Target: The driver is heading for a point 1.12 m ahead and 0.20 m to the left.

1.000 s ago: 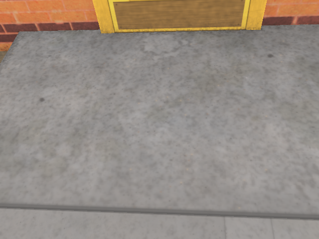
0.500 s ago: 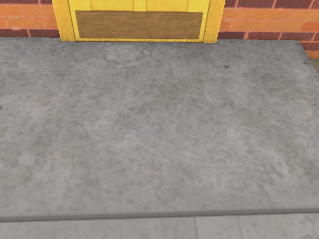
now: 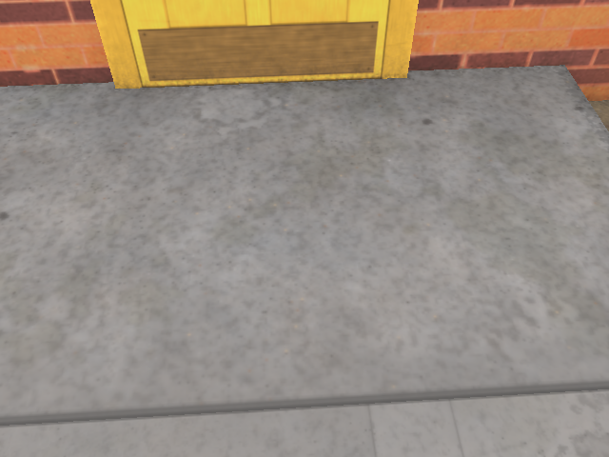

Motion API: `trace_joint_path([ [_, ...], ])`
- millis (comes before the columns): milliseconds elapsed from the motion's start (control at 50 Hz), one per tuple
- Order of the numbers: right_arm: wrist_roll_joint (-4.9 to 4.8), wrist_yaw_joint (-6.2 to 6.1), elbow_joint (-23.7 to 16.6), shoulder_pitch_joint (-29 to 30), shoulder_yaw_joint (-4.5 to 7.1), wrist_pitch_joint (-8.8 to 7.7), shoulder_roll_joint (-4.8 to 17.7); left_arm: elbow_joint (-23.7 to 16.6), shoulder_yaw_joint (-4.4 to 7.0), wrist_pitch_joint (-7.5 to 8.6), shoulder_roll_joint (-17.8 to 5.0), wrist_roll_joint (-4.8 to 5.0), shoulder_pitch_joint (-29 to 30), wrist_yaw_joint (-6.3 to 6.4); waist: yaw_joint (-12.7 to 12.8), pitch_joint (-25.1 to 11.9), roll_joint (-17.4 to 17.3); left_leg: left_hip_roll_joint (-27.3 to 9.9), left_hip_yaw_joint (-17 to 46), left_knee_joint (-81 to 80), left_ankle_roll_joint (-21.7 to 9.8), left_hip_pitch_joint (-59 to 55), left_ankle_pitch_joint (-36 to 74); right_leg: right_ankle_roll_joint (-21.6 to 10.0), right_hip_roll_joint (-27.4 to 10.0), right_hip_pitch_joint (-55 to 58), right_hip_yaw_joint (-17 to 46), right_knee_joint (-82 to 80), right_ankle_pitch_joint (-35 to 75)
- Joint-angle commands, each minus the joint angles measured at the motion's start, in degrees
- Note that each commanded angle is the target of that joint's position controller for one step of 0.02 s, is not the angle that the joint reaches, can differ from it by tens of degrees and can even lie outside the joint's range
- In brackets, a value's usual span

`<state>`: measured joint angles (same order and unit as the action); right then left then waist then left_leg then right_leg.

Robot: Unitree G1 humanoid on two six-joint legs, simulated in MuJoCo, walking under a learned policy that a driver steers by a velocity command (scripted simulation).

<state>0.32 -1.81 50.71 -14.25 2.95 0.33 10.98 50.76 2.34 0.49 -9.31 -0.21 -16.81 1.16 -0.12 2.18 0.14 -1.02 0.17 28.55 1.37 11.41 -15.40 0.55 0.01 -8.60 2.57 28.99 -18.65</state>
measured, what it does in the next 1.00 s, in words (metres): walks ahead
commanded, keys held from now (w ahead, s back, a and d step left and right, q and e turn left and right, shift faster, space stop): no key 0.34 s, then w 0.66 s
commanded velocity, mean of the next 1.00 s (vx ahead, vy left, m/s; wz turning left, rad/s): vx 0.22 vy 0.00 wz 0.00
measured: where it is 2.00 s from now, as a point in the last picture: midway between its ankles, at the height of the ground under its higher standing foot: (341, 308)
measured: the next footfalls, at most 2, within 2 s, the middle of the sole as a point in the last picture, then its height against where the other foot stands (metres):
right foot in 1.02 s outside the picture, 0.15 m higher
left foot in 1.66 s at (294, 334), level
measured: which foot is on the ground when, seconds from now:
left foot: down 0.00-1.00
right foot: down 0.00-0.58, up 0.60-1.00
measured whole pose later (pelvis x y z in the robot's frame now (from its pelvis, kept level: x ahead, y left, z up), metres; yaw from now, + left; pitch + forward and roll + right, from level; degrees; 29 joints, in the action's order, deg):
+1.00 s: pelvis +0.21 -0.04 +0.00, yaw +0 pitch +5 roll -4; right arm -1.5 -2.2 64.4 -34.0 -2.2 -2.1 6.0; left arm 34.3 -6.8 4.9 -3.8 1.4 1.1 -2.3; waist -2.5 1.5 -2.7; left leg -8.1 -1.4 5.0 0.9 -10.7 -15.8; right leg -4.2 -5.2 -63.3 -9.8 80.1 -20.3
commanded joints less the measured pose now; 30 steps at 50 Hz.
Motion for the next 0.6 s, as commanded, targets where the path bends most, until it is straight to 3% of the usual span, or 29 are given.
trace_joint_path([
  [20, -0.14, -0.58, -1.07, -0.98, 1.02, -0.42, 4.99, -0.82, 1.19, 0.73, -5.76, 0.12, -1.82, 0.14, 0.03, 0.68, 0.46, -1.04, 1.36, -3.95, -0.16, -2.37, 7.65, -0.59, -1.91, -4.70, 1.66, -6.39, 11.57],
  [340, -0.43, -1.73, 6.29, -5.09, 0.75, 0.51, 4.87, 5.46, 0.49, 0.45, -5.59, 0.34, -3.65, 0.24, -0.18, 1.20, 0.29, -1.28, 1.14, -5.40, 0.19, -2.88, 9.89, -0.90, -1.20, -3.99, 0.81, -8.07, 14.21],
  [360, -0.34, -1.81, 6.97, -5.92, 0.55, 0.61, 4.21, 6.03, 0.28, 0.33, -5.06, 0.26, -4.29, 0.37, -0.26, 0.04, 0.46, -0.73, 0.39, -5.53, 0.20, -3.43, 6.55, -1.08, -0.79, -3.65, 0.37, -8.56, 10.41],
  [400, -0.76, -2.14, 7.30, -5.78, 0.63, 0.80, 4.28, 6.04, 0.61, -0.07, -6.41, 0.74, -3.96, 0.93, -0.15, 1.25, 1.68, 1.85, -2.31, -2.54, -0.58, -1.27, -5.78, -2.99, 0.05, -5.68, 0.64, -9.26, -5.81],
  [440, -0.98, -2.38, 6.73, -5.35, 0.47, 0.21, 3.79, 5.07, 1.00, -0.07, -8.08, 1.23, -3.59, 1.41, 0.20, 5.06, 4.38, 3.64, -4.01, 1.93, -1.76, 4.35, -15.89, -6.07, -2.33, -9.74, 5.17, -12.40, -23.35],
  [460, -1.02, -2.25, 6.31, -4.90, 0.21, -0.53, 3.08, 4.87, 1.20, 0.26, -8.88, 1.52, -4.40, 1.43, 0.66, 6.83, 6.29, 3.88, -4.51, 5.03, -2.17, 7.09, -15.91, -7.79, -4.94, -10.53, 9.05, -14.42, -27.29],
  [500, -1.15, -1.48, 5.89, -4.94, -0.48, -2.40, 1.13, 4.81, 1.85, 1.05, -10.90, 2.10, -5.84, 1.20, 0.86, 7.95, 9.85, 2.45, -3.86, 12.32, -3.32, 8.98, -11.50, -12.10, -11.72, -11.38, 18.39, -17.77, -28.01],
  [520, -1.51, -0.96, 6.22, -6.37, -0.63, -3.26, 0.89, 4.30, 1.90, 1.22, -10.99, 2.32, -4.60, 1.12, -0.32, 8.41, 9.66, 1.44, -2.99, 11.86, -4.51, 7.18, -11.11, -13.19, -13.01, -13.43, 19.74, -18.23, -25.83],
  [560, -1.69, -0.26, 8.55, -13.45, -0.39, -4.57, 1.66, 1.61, 1.07, 1.56, -8.70, 2.68, 2.73, 0.85, -5.31, 8.98, 5.91, 1.41, -1.54, -2.37, -6.97, -4.09, -7.17, -10.22, -7.51, -19.01, 11.56, -10.36, -12.10],
  [580, -1.22, -0.01, 10.33, -19.78, 1.17, -5.08, 6.80, 0.15, 0.32, 2.33, -5.93, 2.52, 5.48, 0.90, -7.47, 5.88, -3.47, -3.94, 9.56, -7.94, -9.46, -10.77, -5.84, -6.50, -1.01, -23.00, 2.26, 4.26, 1.06],
  [600, -0.99, 0.80, 11.67, -27.10, 3.39, -5.52, 14.55, -1.22, 0.09, 3.29, -4.79, 2.01, 4.85, 1.28, -8.46, 1.77, -17.83, -15.57, 31.26, -17.00, -17.16, -18.30, -4.28, -2.41, 4.95, -30.58, -4.37, 23.54, -2.58],
])
Velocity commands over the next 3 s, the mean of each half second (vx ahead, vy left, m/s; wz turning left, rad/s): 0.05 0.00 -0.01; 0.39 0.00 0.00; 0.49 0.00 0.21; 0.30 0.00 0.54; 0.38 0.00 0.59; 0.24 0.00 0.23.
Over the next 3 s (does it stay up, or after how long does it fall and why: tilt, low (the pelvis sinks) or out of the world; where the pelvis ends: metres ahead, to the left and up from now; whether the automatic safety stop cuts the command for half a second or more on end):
stays up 0.98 0.22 0.16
